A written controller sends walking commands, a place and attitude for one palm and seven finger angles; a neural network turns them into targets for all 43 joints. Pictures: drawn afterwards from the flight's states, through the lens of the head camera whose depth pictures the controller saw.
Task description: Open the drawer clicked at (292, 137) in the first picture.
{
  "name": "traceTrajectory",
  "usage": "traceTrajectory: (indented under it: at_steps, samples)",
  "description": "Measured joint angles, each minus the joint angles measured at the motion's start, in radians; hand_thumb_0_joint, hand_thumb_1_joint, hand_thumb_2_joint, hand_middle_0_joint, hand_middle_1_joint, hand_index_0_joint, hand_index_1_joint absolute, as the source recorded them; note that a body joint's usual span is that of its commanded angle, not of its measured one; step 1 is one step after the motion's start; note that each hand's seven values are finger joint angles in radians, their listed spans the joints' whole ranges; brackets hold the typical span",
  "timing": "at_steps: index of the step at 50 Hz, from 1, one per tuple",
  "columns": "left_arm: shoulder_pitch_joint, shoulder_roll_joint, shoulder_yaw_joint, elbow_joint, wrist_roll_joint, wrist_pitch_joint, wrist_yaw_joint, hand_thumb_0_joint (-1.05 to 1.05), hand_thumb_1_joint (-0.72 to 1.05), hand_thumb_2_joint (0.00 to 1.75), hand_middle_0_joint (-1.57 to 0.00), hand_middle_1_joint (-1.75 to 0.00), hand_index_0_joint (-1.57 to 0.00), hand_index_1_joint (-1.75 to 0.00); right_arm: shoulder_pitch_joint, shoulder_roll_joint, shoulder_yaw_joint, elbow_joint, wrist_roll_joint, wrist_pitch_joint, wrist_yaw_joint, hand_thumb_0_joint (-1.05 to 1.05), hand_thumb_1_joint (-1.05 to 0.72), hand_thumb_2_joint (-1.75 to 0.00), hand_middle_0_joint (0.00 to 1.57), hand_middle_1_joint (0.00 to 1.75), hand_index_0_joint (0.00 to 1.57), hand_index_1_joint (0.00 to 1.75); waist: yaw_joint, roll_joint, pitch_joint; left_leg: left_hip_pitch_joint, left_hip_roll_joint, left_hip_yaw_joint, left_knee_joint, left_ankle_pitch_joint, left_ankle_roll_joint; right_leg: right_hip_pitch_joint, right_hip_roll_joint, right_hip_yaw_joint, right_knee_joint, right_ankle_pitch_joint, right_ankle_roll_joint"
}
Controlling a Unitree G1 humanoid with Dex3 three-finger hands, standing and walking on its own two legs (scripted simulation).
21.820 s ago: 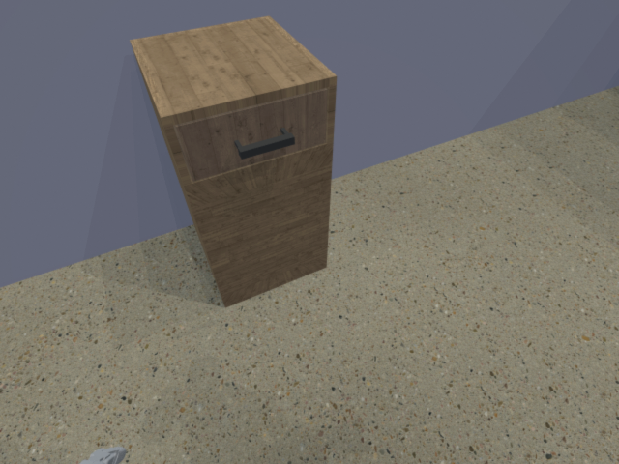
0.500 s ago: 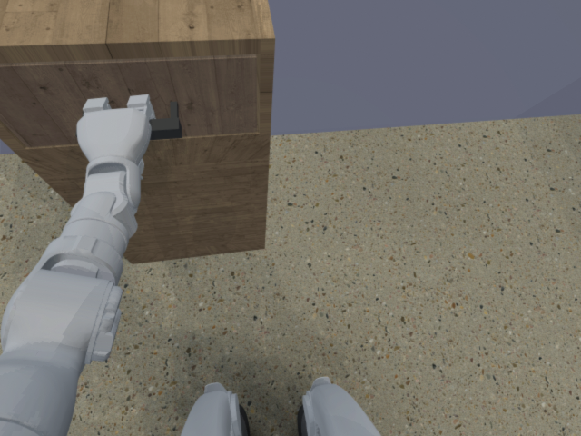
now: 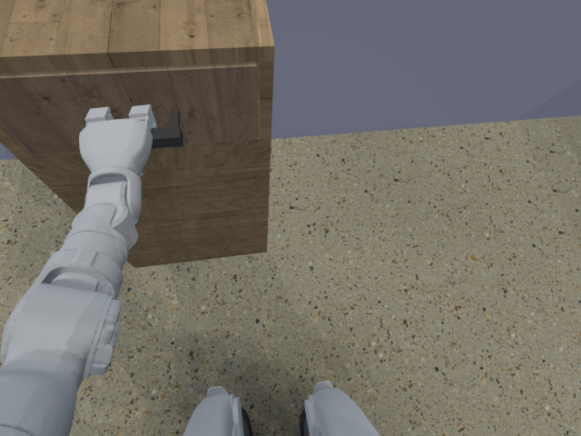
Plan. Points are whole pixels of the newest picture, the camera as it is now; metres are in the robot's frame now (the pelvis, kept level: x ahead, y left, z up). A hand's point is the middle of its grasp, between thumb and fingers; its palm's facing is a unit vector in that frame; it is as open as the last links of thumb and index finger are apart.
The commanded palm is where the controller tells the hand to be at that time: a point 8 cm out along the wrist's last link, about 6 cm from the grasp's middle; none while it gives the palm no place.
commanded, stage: pull the drawer open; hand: left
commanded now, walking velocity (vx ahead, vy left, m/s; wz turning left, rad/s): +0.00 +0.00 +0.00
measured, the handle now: (133, 129) +0.56 +0.18 +0.00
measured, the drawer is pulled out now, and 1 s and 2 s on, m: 0.00 0.12 0.24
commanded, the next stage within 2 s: none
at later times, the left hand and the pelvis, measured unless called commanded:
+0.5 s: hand (131, 202) +0.45 +0.19 -0.02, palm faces -0.04 -0.06 -1.00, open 5.5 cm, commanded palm +0.41 +0.18 +0.03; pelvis +0.03 +0.00 +0.02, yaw +0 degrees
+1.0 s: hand (129, 241) +0.39 +0.18 -0.02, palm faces -0.03 -0.05 -1.00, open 5.5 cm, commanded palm +0.35 +0.18 +0.03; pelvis +0.02 -0.01 +0.03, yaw +1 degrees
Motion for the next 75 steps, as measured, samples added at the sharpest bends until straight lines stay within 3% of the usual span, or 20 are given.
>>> traceTrajectory:
  at_steps: [17,26,75]
  samples:
    - [0.259,-0.108,-0.015,-0.179,0.005,-0.012,0.060,0.01,0.75,0.79,-0.29,-1.35,-0.38,-1.35,-0.035,0.011,-0.025,-0.005,0.005,0.035,0.016,0.00,-0.91,-0.90,0.20,0.30,0.20,0.30,0.073,-0.012,-0.021,0.161,-0.006,0.019,-0.097,-0.008,-0.002,0.153,-0.002,0.024,-0.093,-0.003,0.002]
    - [0.355,-0.142,-0.035,-0.245,0.018,-0.008,0.080,0.01,0.75,0.79,-0.29,-1.35,-0.39,-1.35,-0.091,0.012,-0.030,-0.031,0.008,0.048,0.015,0.00,-0.91,-0.90,0.20,0.30,0.20,0.30,0.096,-0.022,-0.024,0.214,-0.011,0.017,-0.123,-0.005,-0.006,0.204,-0.005,0.024,-0.114,-0.003,-0.001]
    - [0.783,-0.198,-0.107,-0.597,0.019,0.044,0.112,0.02,0.74,0.79,-0.28,-1.35,-0.41,-1.35,-0.159,0.010,-0.019,-0.065,0.017,0.020,0.010,0.01,-0.91,-0.90,0.20,0.30,0.20,0.30,0.151,-0.023,-0.014,0.323,-0.018,0.017,-0.140,0.015,-0.022,0.297,-0.010,0.026,-0.095,-0.004,-0.018]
